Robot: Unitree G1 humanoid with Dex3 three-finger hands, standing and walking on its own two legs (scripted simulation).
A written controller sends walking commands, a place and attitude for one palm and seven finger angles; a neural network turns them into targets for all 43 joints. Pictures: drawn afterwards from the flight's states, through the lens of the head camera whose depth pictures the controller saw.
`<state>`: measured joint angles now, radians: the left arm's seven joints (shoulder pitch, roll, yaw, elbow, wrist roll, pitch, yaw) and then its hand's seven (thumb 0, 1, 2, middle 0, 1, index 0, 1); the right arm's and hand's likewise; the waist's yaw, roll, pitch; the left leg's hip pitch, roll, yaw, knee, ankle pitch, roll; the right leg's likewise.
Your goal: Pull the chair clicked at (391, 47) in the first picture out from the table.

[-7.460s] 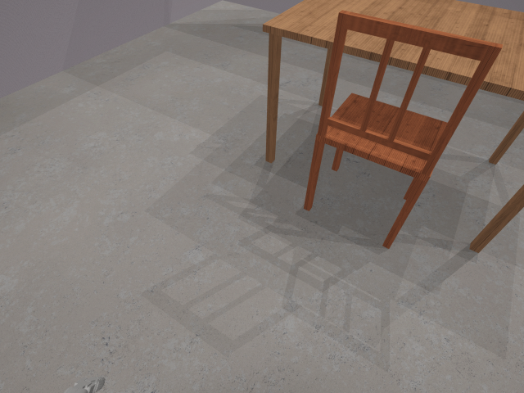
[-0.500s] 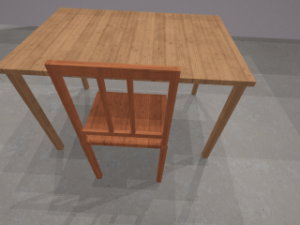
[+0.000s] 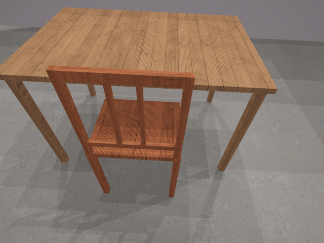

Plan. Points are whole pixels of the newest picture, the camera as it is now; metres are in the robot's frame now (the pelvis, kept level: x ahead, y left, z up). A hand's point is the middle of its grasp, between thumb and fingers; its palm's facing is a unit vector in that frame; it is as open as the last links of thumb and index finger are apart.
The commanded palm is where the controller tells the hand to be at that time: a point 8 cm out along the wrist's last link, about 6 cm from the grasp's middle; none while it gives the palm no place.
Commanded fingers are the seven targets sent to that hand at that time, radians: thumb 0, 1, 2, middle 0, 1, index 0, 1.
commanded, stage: shuffle to correct the standing spot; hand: left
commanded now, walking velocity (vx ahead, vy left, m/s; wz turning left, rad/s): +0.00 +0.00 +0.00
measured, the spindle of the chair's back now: (114, 117) +0.54 +0.21 -0.06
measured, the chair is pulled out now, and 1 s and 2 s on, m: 0.00 0.00 0.00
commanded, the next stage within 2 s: come to a stop and stand still in 0.44 s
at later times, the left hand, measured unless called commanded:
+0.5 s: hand out of the picture +0.02 +0.17 -0.19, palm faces +0.08 -0.99 -0.14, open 7.4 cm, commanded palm none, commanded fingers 0.00 0.90 0.90 -0.20 -0.30 -0.20 -0.30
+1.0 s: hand out of the picture +0.10 +0.19 -0.18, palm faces +0.05 -0.98 -0.21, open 7.3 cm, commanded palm none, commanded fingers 0.00 0.90 0.90 -0.20 -0.30 -0.20 -0.30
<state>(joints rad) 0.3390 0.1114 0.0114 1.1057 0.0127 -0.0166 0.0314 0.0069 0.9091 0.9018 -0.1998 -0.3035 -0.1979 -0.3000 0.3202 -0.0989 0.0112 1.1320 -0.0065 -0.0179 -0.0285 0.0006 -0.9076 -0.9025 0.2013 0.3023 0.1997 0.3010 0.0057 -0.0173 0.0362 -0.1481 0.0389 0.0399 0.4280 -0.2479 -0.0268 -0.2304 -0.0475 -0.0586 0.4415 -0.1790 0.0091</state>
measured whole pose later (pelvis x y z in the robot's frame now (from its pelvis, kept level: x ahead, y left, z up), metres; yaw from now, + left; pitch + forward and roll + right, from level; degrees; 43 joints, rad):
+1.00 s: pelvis +0.11 +0.02 +0.00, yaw +1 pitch +0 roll +1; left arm 0.28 0.15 0.02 1.08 0.01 -0.01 0.04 0.02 0.93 0.90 -0.20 -0.30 -0.20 -0.30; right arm 0.22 -0.15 -0.02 1.10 -0.01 -0.01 -0.06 0.01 -0.94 -0.90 0.20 0.30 0.20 0.30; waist 0.00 -0.01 0.06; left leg -0.13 0.01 0.11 0.45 -0.32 0.01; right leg -0.22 -0.03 -0.04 0.53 -0.31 0.00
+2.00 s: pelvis +0.06 +0.01 -0.01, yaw +2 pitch -1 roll +0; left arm 0.32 0.11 -0.01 1.12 0.01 -0.02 0.04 0.01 0.91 0.90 -0.20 -0.30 -0.20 -0.30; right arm 0.34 -0.13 0.01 1.07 -0.02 -0.02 -0.03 0.01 -0.92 -0.90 0.20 0.30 0.20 0.30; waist -0.02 0.04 0.00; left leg -0.21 0.03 0.07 0.52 -0.29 0.00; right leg -0.25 -0.01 -0.07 0.52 -0.26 -0.02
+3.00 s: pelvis +0.04 +0.00 -0.06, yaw +3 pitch +10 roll +1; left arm 0.33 0.13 0.07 0.19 -0.17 -0.57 -0.22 0.02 0.72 0.81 -0.18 -0.27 -0.18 -0.27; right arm 0.17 -0.28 -0.07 0.58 0.01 -0.31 0.00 0.01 -0.91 -0.90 0.20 0.30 0.20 0.30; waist -0.03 -0.05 -0.14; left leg -0.70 0.03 0.06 0.99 -0.46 -0.01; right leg -0.74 -0.04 -0.07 1.00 -0.44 -0.03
